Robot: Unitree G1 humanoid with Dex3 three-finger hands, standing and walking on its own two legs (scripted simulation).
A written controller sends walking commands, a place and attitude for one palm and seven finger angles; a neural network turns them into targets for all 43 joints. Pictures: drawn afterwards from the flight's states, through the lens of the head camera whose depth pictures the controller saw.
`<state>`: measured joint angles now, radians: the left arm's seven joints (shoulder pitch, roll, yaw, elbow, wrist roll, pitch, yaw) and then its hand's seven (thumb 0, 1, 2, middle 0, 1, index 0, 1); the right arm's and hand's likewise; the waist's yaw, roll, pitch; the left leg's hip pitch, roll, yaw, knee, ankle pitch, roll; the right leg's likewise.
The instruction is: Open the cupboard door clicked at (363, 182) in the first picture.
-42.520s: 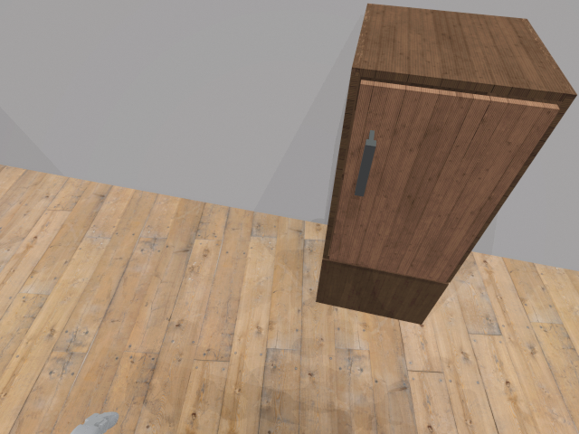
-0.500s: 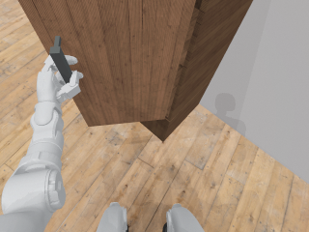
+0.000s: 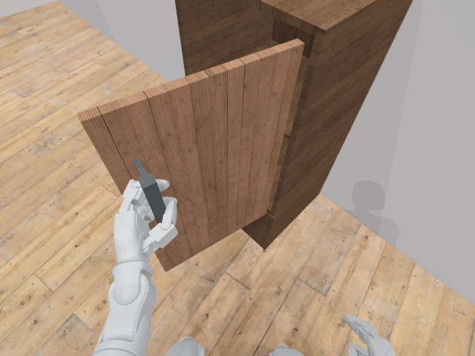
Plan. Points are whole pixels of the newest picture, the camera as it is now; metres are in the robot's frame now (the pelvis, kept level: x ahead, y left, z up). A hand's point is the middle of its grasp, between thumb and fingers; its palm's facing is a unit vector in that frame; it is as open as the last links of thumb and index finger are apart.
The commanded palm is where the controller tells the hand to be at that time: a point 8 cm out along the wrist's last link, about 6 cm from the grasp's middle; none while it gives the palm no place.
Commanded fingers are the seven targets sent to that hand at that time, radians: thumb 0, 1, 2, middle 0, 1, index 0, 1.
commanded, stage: pull the door open along its arc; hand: left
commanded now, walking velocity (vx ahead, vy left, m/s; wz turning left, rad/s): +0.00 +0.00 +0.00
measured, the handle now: (152, 195) +0.37 +0.16 +0.04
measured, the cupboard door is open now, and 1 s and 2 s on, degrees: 77 95 98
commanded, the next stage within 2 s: open thumb and fingers to let go in 0.54 s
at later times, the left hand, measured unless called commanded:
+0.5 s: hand (216, 256) +0.27 +0.04 +0.04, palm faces +0.39 -0.92 -0.03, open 6.2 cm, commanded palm +0.20 +0.06 +0.04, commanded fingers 0.00 0.90 0.90 -0.40 -1.35 -0.40 -1.35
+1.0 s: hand (212, 260) +0.27 +0.05 +0.04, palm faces +0.42 -0.91 -0.03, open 9.2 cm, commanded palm +0.22 +0.07 +0.04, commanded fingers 0.00 -0.43 0.33 -0.31 -1.21 -0.31 -1.21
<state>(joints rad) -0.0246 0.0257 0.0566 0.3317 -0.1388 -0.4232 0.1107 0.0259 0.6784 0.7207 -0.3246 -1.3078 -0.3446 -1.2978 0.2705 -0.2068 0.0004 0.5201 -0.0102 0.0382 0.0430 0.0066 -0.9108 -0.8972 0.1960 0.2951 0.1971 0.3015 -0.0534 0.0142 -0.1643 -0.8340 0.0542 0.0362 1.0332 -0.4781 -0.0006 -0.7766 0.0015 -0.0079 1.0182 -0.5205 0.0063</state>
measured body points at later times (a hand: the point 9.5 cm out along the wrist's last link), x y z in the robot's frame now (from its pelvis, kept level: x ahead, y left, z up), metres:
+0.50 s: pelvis +0.01 -0.05 +0.00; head +0.04 -0.07 +0.45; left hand +0.24 +0.09 +0.05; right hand +0.18 -0.25 -0.10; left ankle +0.01 +0.12 -0.67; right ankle -0.02 -0.13 -0.67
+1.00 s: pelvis +0.00 -0.05 -0.01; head +0.04 -0.07 +0.44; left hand +0.24 +0.09 +0.04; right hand +0.20 -0.25 -0.10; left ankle +0.01 +0.12 -0.67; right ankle -0.02 -0.13 -0.67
